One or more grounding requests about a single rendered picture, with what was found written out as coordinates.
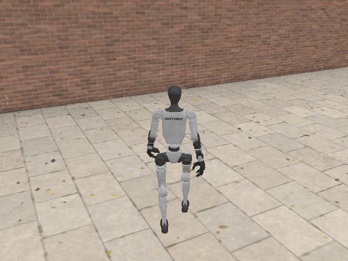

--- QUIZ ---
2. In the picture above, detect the right robot upper arm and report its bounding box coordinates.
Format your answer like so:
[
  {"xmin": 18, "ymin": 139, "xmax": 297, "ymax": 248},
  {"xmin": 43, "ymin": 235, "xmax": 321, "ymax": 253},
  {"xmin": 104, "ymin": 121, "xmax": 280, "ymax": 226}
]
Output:
[{"xmin": 185, "ymin": 110, "xmax": 198, "ymax": 141}]

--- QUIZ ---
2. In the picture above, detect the robot right thigh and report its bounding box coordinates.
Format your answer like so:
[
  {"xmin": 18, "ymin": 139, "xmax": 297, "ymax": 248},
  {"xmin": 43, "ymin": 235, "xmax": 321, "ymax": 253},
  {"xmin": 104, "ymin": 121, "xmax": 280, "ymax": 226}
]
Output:
[{"xmin": 181, "ymin": 151, "xmax": 192, "ymax": 182}]

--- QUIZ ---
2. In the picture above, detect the robot left forearm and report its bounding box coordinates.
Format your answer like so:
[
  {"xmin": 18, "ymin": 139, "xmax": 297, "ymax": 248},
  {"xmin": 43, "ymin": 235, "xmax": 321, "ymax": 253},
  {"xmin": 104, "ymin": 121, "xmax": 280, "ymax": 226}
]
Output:
[{"xmin": 147, "ymin": 130, "xmax": 155, "ymax": 150}]

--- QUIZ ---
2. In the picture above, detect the robot left hand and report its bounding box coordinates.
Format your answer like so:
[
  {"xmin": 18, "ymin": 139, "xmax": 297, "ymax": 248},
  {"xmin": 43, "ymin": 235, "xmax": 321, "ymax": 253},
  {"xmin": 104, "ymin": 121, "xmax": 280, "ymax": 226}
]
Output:
[{"xmin": 147, "ymin": 147, "xmax": 160, "ymax": 158}]

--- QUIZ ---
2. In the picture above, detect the left robot upper arm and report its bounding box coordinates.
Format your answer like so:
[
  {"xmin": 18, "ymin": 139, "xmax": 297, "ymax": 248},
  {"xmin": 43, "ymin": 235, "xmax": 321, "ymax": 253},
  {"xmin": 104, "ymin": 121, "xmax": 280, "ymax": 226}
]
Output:
[{"xmin": 150, "ymin": 109, "xmax": 163, "ymax": 138}]

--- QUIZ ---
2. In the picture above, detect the humanoid robot head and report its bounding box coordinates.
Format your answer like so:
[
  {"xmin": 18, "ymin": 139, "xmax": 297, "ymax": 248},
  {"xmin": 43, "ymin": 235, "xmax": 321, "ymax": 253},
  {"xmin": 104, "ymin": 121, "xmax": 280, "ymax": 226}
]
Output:
[{"xmin": 165, "ymin": 86, "xmax": 183, "ymax": 112}]

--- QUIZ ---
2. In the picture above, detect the robot right hand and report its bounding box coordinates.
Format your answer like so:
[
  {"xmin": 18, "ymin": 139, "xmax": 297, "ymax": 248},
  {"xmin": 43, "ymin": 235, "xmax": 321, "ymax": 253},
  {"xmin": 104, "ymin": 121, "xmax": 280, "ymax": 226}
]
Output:
[{"xmin": 192, "ymin": 161, "xmax": 205, "ymax": 177}]

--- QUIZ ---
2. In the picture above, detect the robot right forearm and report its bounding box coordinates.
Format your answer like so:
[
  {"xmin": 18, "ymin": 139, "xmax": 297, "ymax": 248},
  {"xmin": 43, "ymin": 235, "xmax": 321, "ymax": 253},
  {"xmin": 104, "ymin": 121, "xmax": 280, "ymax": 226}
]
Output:
[{"xmin": 193, "ymin": 133, "xmax": 204, "ymax": 162}]

